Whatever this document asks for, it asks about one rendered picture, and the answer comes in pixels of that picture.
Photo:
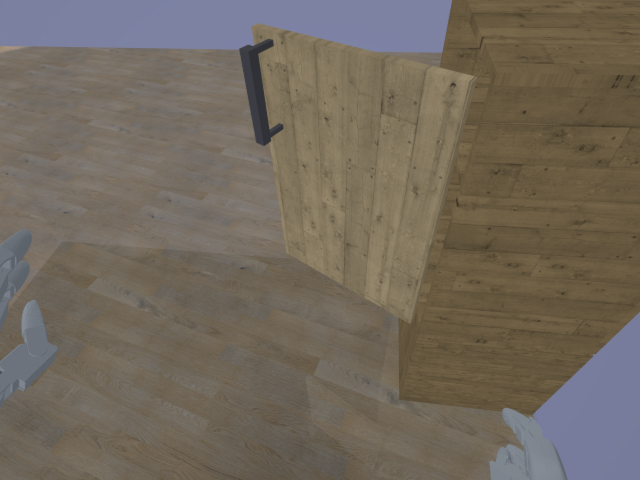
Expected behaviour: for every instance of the robot left hand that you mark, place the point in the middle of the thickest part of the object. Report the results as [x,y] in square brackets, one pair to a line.
[22,366]

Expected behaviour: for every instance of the cupboard door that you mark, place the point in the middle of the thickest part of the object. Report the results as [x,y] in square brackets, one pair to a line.
[363,164]

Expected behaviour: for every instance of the handle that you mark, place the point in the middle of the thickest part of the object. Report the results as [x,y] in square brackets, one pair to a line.
[255,91]

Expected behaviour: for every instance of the robot right hand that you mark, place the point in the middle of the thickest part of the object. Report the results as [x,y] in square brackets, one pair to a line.
[539,460]

